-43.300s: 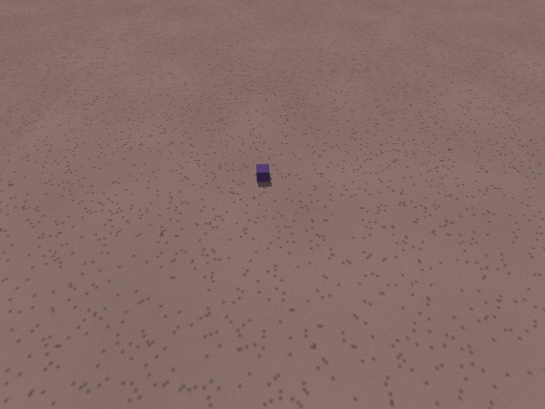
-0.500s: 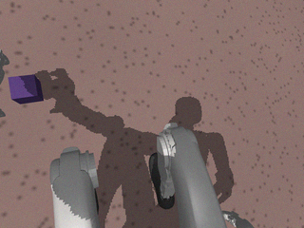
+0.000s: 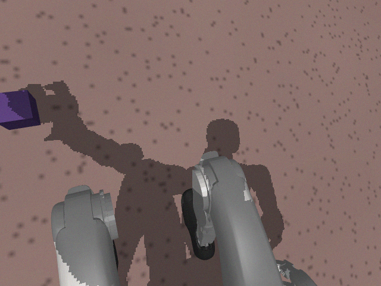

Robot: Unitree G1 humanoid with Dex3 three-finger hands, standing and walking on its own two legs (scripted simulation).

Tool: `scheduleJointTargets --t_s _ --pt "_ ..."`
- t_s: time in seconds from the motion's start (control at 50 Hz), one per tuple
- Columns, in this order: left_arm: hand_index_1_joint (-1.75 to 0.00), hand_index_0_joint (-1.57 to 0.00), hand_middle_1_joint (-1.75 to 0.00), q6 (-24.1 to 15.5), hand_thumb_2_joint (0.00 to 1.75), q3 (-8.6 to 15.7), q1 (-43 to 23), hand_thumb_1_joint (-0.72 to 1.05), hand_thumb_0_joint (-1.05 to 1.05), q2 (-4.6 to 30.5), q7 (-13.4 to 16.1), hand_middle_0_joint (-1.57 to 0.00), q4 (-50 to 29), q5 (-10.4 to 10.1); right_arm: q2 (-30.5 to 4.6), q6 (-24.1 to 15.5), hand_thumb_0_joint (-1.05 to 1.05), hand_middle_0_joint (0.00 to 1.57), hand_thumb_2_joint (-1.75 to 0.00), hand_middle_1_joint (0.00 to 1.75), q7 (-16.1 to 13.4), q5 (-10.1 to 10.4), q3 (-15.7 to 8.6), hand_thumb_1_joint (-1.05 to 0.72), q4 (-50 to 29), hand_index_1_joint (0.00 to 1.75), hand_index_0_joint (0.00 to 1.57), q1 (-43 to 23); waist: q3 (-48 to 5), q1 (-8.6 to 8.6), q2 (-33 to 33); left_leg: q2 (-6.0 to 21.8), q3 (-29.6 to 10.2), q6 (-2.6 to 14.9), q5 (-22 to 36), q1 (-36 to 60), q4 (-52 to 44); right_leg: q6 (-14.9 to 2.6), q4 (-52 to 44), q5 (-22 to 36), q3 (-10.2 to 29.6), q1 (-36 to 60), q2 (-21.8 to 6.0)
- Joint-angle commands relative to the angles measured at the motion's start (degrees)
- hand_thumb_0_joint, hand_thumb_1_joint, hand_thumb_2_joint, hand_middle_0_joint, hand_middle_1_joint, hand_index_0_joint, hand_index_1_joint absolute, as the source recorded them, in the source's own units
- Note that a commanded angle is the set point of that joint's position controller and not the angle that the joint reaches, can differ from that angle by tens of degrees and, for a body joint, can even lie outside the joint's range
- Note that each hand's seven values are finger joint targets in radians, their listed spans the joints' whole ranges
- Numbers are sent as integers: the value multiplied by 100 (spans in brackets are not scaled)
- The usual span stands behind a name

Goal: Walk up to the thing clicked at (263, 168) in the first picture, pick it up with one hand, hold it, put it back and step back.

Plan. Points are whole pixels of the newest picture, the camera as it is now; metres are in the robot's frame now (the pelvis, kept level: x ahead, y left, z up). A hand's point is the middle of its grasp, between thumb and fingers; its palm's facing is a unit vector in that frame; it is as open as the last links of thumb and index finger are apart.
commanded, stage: approach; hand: left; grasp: from above
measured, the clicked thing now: (17, 110) +0.52 +0.28 -0.31
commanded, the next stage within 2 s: close in in 1.32 s
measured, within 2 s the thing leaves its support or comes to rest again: neither
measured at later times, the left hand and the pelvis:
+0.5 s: hand out of the picture +0.53 +0.28 -0.17, palm faces -0.41 -0.03 -0.91, open 14.0 cm; pelvis +0.00 +0.01 -0.01, yaw -1 degrees
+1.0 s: hand out of the picture +0.52 +0.29 -0.16, palm faces -0.37 -0.04 -0.93, open 14.1 cm; pelvis +0.00 +0.01 +0.00, yaw -1 degrees
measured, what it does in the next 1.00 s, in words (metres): stands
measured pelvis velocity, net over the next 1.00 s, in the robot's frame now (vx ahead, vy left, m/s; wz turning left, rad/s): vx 0.00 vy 0.01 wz -0.02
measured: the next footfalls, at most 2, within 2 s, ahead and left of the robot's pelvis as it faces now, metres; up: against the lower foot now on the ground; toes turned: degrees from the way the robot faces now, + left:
none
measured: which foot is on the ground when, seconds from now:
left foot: down 0.00-1.00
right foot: down 0.00-1.00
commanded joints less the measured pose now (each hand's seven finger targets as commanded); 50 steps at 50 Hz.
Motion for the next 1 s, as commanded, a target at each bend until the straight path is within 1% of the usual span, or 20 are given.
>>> scheduleJointTargets --t_s 0.0,0.08,0.2,0.26,0.3,0.32,0.44,0.52,0.54,0.58,0.6,0.64,0.66,0.68,0.76,0.78,0.84,0.88,0.94,0.98 --pt "-98 -8 -99 -33 97 52 -1977 -50 0 1279 239 -7 -790 -68 -1637 -9 0 20 -89 30 -42 -56 -503 -90 74 30 20 1378 -3779 -277 2167 96 435 78 1411 3140 -1685 -514 -848 1030 -820 1805 107" --pt "-99 -8 -101 -79 96 -217 -2584 -49 0 937 305 -7 -778 -80 -1678 -73 0 20 -89 30 -45 -71 -478 -90 140 30 20 1436 -3657 -570 2259 147 323 67 1354 3199 -1621 -493 -824 1015 -886 1581 132" --pt "-99 -7 -101 76 98 -214 -3096 -51 0 1213 469 -6 -793 145 -1743 -90 0 20 -89 30 -91 -98 -455 -90 148 30 20 1480 -3954 -571 2811 151 305 -16 1446 3499 -1695 -503 -721 1115 -883 1530 103" --pt "-98 -8 -99 322 98 -188 -2906 -51 0 1321 474 -7 -525 329 -1733 -66 0 20 -89 30 -76 -64 -402 -90 18 30 20 1480 -3977 -530 2957 156 347 -42 1679 3665 -1679 -552 -692 1241 -871 1516 117" --pt "-98 -8 -100 482 97 -22 -2926 -51 0 1568 496 -7 -651 307 -1789 -30 0 20 -89 30 -59 -20 -407 -90 -51 30 20 1476 -4135 -437 3143 144 334 -57 1838 3585 -1746 -567 -645 1402 -833 1634 80" --pt "-99 -8 -100 608 97 -52 -2546 -51 0 1451 468 -7 -346 259 -1741 -14 0 20 -89 30 -49 5 -375 -90 -102 30 20 1425 -4096 -351 2935 131 362 -27 1810 3472 -1716 -586 -630 1379 -843 1650 115" --pt "-98 -8 -99 954 96 -98 -1877 -50 0 1414 0 -7 -157 -107 -1778 58 0 20 -89 30 -31 136 -245 -89 -299 30 20 1342 -3515 -391 2045 82 409 140 1470 2609 -1657 -528 -774 1140 -745 1914 121" --pt "-98 -10 -100 745 94 223 -1441 -47 0 1765 -411 -8 -244 -390 -1877 108 0 20 -89 30 -81 147 -262 -89 -421 30 20 1283 -3301 -330 1525 40 512 223 1336 2018 -1534 -527 -848 995 -709 2433 148" --pt "-96 -11 -98 640 93 57 -1557 -47 0 1473 -524 -10 -418 -434 -1863 95 0 20 -89 30 -78 122 -235 -89 -550 30 20 1241 -3306 -419 1493 38 485 193 1412 2101 -1501 -531 -882 1034 -721 2391 122" --pt "-98 -12 -101 370 91 6 -1806 -44 0 1443 -619 -9 -840 -487 -1855 89 0 20 -89 30 -98 100 -250 -89 -502 30 20 1265 -3345 -445 1805 55 382 112 1237 2402 -1556 -576 -883 818 -773 2115 126" --pt "-98 -12 -101 197 91 179 -1955 -45 0 1727 -585 -9 -1168 -503 -1886 111 0 20 -89 30 -115 64 -286 -89 -458 30 20 1361 -3559 -416 1900 83 355 92 1211 2581 -1567 -563 -885 790 -813 2167 143" --pt "-97 -12 -99 -97 92 151 -2280 -46 0 1663 -493 -10 -1516 -499 -1883 115 0 20 -89 30 -127 -2 -320 -89 -378 30 20 1520 -3778 -490 2012 100 370 48 1163 2796 -1446 -562 -915 767 -845 2194 148" --pt "-99 -10 -101 -207 94 -196 -2389 -48 0 1131 -465 -8 -1613 -479 -1817 100 0 20 -89 30 -117 -17 -330 -89 -260 30 20 1640 -3727 -593 2185 95 398 17 1140 2922 -1428 -559 -954 771 -840 2101 135" --pt "-100 -9 -102 -319 94 -268 -2545 -49 0 1034 -385 -7 -1934 -524 -1744 82 0 20 -89 30 -126 -18 -378 -89 -246 30 20 1573 -3934 -558 2305 118 437 19 1029 3114 -1427 -560 -979 700 -843 2078 178" --pt "-97 -7 -98 -292 98 -180 -2686 -52 0 1187 -2 -6 -2281 -343 -1763 77 0 20 -89 30 -155 -7 -572 -89 -144 30 20 1511 -4437 -382 2833 130 439 -55 1181 3567 -1584 -561 -890 927 -798 1919 127" --pt "-97 -6 -97 -212 100 -182 -2724 -54 0 1193 94 -7 -2233 -256 -1700 86 0 20 -89 30 -161 21 -584 -89 -118 30 20 1481 -4519 -317 2969 138 423 -78 1276 3748 -1698 -579 -817 1008 -790 1812 134" --pt "-97 -7 -96 92 103 -230 -2864 -54 0 1112 325 -8 -1364 -14 -1662 106 0 20 -89 30 -163 46 -555 -89 35 30 20 1411 -3982 -394 2911 151 365 -76 1311 3501 -1810 -604 -747 1061 -844 1377 133" --pt "-97 -8 -97 325 103 -280 -2729 -52 0 981 404 -8 -719 139 -1648 100 0 20 -89 30 -146 18 -444 -89 59 30 20 1465 -3561 -554 2607 137 368 -26 1505 3226 -1730 -577 -770 1212 -877 1301 121" --pt "-98 -8 -99 584 99 -472 -2526 -50 0 797 329 -8 -36 99 -1685 77 0 20 -89 30 -130 66 -343 -89 -37 30 20 1316 -3132 -591 2259 93 379 59 1391 2753 -1685 -575 -790 1146 -850 1243 119" --pt "-99 -9 -101 703 97 -526 -2217 -48 0 821 148 -8 192 57 -1728 66 0 20 -89 30 -115 89 -281 -89 -102 30 20 1281 -3234 -510 2037 66 397 105 1447 2653 -1655 -575 -804 1162 -827 1522 125"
